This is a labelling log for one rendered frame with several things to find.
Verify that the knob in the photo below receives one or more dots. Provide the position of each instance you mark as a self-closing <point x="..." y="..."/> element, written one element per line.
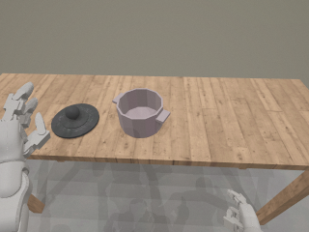
<point x="72" y="112"/>

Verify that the lid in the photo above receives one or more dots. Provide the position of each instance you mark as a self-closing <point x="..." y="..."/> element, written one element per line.
<point x="67" y="128"/>

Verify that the table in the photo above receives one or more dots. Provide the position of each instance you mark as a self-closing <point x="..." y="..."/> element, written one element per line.
<point x="259" y="123"/>

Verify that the pot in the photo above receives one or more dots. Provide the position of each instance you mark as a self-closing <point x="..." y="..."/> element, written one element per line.
<point x="141" y="112"/>

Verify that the robot left forearm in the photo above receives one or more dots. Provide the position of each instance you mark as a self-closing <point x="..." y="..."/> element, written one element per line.
<point x="15" y="190"/>

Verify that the left robot hand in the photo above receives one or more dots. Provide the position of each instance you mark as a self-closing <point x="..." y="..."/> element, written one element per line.
<point x="16" y="120"/>

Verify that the right robot hand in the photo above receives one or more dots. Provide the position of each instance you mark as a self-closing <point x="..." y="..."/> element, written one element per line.
<point x="237" y="220"/>

